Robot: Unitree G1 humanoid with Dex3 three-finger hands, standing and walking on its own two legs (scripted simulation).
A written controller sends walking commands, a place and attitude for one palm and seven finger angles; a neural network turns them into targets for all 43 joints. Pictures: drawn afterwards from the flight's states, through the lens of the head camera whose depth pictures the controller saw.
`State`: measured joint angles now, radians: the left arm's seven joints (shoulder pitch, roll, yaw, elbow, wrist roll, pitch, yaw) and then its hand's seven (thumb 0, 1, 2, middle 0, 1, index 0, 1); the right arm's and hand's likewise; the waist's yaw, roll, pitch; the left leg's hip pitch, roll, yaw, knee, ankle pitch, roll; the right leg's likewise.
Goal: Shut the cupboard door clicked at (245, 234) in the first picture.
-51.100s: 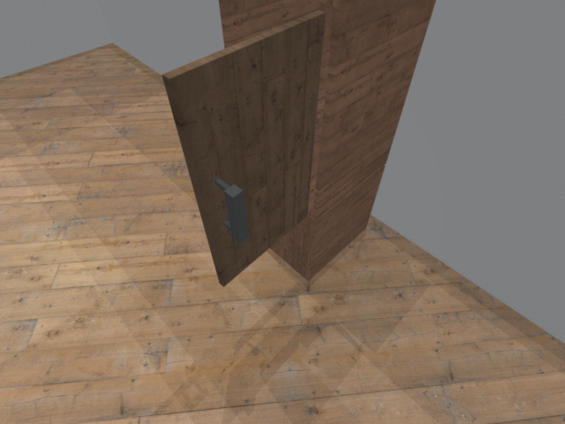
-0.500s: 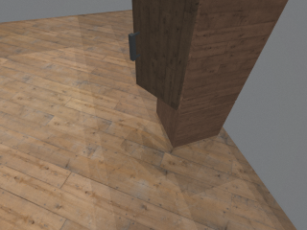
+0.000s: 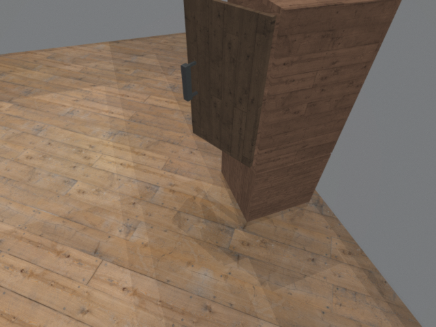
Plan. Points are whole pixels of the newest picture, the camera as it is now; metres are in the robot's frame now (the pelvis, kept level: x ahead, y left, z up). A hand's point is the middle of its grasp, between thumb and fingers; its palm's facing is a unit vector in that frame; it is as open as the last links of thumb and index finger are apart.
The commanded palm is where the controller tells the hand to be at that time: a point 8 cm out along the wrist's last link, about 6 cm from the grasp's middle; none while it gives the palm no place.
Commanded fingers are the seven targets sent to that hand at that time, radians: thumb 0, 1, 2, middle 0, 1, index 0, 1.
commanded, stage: let the arm hang, fingers relaxed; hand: left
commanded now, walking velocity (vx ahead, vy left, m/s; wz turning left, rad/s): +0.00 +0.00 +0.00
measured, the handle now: (190, 80) +0.98 +0.16 -0.05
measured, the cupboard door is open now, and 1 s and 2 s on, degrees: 28 28 28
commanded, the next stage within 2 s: look to check the result in 0.08 s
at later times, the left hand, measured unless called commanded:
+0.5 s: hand out of the picture -0.01 +0.17 -0.17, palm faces +0.02 -0.98 -0.20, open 7.4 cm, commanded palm none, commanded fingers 0.00 0.90 0.90 -0.20 -0.30 -0.20 -0.30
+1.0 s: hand out of the picture +0.02 +0.18 -0.19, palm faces +0.13 -0.97 -0.21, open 7.4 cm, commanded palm none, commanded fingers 0.00 0.90 0.90 -0.20 -0.30 -0.20 -0.30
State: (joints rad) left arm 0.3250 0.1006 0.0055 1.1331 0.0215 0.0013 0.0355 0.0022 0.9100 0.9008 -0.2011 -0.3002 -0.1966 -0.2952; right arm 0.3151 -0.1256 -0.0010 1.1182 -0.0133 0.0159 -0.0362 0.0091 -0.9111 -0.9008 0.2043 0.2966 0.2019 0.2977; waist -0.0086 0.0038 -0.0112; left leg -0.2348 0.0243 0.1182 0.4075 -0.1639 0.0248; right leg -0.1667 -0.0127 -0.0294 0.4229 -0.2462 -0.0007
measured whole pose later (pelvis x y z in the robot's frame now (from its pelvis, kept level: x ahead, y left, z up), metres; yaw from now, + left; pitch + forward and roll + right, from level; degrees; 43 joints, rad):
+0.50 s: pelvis +0.01 -0.01 +0.00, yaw +0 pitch -1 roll +0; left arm 0.31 0.15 0.01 1.14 0.02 0.00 0.04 0.00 0.91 0.90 -0.20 -0.30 -0.20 -0.30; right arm 0.28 -0.15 0.00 1.12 -0.01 0.02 -0.03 0.01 -0.91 -0.90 0.20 0.30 0.20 0.30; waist -0.01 0.01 0.02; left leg -0.21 0.04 0.12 0.40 -0.18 0.01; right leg -0.14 0.00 -0.03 0.40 -0.25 -0.01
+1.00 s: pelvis +0.02 -0.01 -0.01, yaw +6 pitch -1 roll -1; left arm 0.25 0.16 0.05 1.05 0.02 0.02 0.03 0.00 0.91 0.90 -0.20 -0.30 -0.20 -0.30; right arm 0.27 -0.16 -0.03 1.07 -0.01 0.05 -0.02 0.01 -0.91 -0.90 0.20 0.30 0.20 0.30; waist -0.02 0.01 0.06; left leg -0.33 0.03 0.04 0.62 -0.29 0.00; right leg -0.17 -0.02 -0.13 0.52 -0.34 -0.02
